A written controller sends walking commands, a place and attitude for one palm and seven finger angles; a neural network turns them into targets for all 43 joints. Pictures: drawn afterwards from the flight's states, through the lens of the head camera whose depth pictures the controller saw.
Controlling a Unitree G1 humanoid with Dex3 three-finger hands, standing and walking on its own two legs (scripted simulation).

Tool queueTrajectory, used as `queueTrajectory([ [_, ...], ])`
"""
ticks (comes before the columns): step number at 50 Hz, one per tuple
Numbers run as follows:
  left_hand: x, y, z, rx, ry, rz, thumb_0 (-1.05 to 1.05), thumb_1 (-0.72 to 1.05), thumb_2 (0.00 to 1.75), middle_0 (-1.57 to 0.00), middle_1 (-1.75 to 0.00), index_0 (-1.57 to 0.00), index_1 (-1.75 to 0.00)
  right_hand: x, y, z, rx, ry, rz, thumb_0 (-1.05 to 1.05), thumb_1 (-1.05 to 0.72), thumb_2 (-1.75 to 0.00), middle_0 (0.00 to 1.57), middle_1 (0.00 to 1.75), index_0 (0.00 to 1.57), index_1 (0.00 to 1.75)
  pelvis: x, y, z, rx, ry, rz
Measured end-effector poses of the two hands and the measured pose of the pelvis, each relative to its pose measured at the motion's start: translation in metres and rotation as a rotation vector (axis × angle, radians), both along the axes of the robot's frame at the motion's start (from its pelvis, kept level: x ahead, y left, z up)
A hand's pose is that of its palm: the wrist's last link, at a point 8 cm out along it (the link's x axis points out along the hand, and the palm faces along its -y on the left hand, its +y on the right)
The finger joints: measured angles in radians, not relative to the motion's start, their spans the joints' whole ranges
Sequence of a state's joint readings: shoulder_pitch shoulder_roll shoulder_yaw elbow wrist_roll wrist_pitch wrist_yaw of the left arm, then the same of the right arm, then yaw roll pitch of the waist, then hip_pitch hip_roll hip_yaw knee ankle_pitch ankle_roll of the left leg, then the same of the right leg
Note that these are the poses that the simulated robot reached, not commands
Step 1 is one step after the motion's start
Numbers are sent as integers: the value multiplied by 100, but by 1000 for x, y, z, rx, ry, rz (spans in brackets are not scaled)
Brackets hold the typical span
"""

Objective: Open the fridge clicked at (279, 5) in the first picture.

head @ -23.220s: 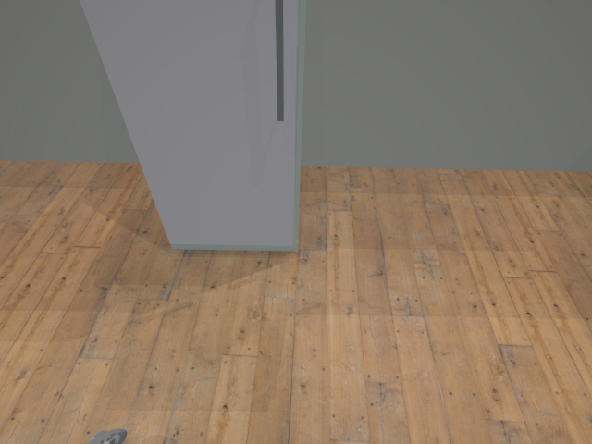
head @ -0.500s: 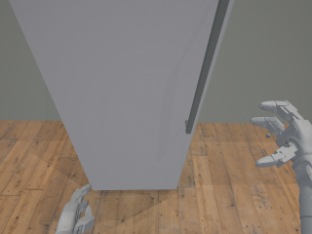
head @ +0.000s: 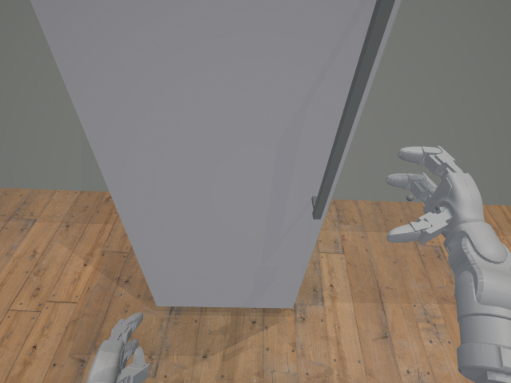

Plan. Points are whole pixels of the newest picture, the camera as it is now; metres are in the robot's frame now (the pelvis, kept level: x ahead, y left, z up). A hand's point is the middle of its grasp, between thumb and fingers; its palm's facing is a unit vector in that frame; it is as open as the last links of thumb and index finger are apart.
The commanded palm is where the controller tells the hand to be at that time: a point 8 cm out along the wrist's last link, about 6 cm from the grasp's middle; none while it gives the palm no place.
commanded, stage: move the hooked fingers beside the handle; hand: right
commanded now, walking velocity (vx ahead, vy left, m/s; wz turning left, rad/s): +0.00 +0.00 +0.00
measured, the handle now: (340, 127) +0.50 -0.11 +0.17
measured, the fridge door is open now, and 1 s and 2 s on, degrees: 0 0 0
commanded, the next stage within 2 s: feel for the door with the fingertips in 1.52 s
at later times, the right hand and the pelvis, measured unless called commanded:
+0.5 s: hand (381, 172) +0.41 -0.17 +0.15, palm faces -0.04 +1.00 -0.01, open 14.0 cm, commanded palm +0.39 -0.23 +0.15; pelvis +0.00 +0.01 +0.00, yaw +0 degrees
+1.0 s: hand (375, 162) +0.45 -0.17 +0.14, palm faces -0.06 +1.00 +0.01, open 14.0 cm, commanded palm +0.42 -0.22 +0.14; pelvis +0.01 -0.01 +0.00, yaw +2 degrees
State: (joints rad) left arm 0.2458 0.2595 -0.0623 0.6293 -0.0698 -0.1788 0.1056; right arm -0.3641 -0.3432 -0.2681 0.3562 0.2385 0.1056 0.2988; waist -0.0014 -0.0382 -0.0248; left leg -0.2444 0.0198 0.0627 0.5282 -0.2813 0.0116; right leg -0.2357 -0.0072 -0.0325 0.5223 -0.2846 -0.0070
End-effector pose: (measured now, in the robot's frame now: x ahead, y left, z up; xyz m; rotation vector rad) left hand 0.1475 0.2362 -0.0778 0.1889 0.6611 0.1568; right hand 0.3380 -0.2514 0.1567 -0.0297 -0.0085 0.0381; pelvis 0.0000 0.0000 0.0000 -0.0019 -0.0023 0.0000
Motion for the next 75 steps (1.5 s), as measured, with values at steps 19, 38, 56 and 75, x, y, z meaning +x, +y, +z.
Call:
queueTrajectory([
  [19,-28,21,-14,13,112,49,1,90,90,-20,-30,-20,-30,35,25,-3,11,15,3,-1,50,-30,30,120,30,120,-3,10,-1,-2,22,3],
  [38,-87,29,-29,23,297,129,1,90,90,-20,-30,-20,-30,88,37,-10,43,24,20,-1,50,-30,30,120,30,120,-1,4,-5,1,82,20],
  [56,-77,12,-26,2,281,125,1,90,90,-20,-30,-20,-30,80,19,-18,47,11,11,-1,50,-30,30,120,30,120,6,-8,-5,8,90,35],
  [75,-53,1,-21,1,201,58,1,90,90,-20,-30,-20,-30,77,35,-14,34,17,12,-1,50,-30,30,120,30,120,-6,-10,-7,9,81,15],
])
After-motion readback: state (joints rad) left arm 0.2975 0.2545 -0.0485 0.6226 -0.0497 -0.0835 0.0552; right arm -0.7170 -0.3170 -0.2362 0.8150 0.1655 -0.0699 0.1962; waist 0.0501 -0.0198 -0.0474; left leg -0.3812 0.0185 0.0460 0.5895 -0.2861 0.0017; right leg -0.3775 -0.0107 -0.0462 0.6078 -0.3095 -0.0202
